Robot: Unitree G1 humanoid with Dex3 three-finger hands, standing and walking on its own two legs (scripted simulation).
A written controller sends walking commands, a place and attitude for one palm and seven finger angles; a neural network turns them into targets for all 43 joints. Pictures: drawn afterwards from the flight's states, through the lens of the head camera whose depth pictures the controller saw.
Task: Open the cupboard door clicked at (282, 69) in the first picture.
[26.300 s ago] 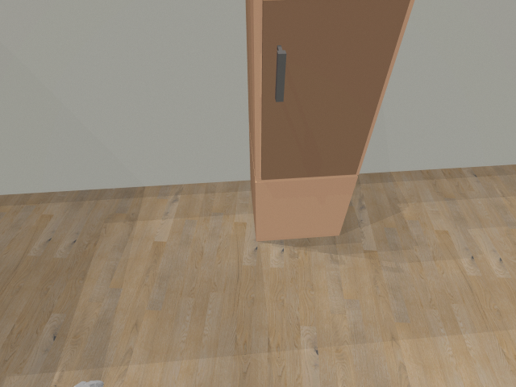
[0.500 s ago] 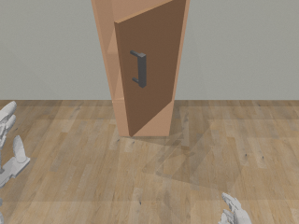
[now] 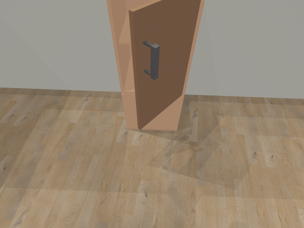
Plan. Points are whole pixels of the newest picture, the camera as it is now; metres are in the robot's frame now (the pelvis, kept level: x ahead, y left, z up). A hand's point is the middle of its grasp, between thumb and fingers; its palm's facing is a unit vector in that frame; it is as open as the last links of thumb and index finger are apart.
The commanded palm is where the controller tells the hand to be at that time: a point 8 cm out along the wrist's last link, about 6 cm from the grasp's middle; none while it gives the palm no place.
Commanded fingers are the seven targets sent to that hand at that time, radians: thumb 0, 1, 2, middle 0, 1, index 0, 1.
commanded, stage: let the arm hang, fingers relaxed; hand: left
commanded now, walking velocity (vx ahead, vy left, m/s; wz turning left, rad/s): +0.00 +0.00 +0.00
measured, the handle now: (150, 60) +0.63 +0.05 +0.08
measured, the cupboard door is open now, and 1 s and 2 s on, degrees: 49 49 49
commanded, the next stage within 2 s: look to check the result in 0.58 s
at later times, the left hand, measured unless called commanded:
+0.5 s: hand out of the picture +0.06 +0.19 -0.17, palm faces +0.01 -0.97 -0.24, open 7.4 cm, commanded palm none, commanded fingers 0.00 0.90 0.90 -0.20 -0.30 -0.20 -0.30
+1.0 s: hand out of the picture +0.09 +0.21 -0.15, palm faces +0.00 -0.95 -0.31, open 7.4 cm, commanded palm none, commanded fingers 0.00 0.90 0.90 -0.20 -0.30 -0.20 -0.30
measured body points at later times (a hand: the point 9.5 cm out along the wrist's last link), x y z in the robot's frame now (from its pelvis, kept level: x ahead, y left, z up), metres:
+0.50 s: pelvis +0.01 -0.01 +0.00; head +0.02 -0.01 +0.45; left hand +0.06 +0.24 -0.15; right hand +0.03 -0.25 -0.16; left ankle +0.04 +0.12 -0.74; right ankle +0.03 -0.12 -0.74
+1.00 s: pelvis +0.03 -0.02 +0.01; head +0.05 -0.03 +0.46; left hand +0.09 +0.26 -0.13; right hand +0.08 -0.29 -0.15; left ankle +0.04 +0.12 -0.74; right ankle +0.03 -0.12 -0.74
